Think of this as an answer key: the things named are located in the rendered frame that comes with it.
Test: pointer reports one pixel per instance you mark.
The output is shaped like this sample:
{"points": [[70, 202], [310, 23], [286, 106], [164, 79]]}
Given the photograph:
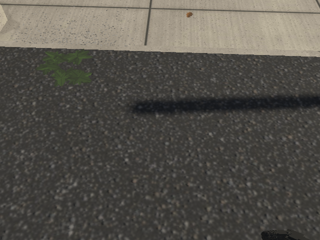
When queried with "robot right hand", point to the robot right hand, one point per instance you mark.
{"points": [[288, 234]]}

